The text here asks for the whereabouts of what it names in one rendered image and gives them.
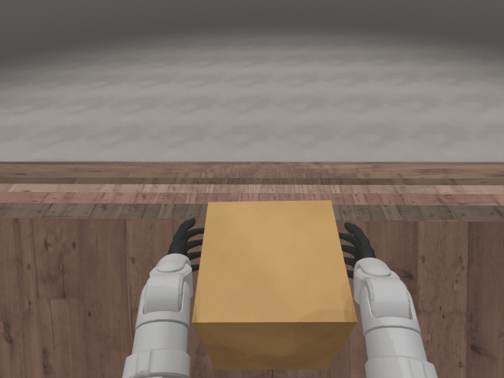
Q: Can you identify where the left robot hand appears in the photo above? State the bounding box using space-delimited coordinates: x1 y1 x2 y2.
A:
167 218 205 272

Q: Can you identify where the left robot forearm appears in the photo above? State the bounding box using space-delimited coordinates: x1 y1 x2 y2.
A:
122 254 193 378

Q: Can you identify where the right robot hand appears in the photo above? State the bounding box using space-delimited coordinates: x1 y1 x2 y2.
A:
338 222 376 279

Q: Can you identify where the right robot forearm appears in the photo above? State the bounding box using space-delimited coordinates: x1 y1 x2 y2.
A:
354 258 438 378

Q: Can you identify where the carton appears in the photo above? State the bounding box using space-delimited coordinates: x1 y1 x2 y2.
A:
191 200 358 370

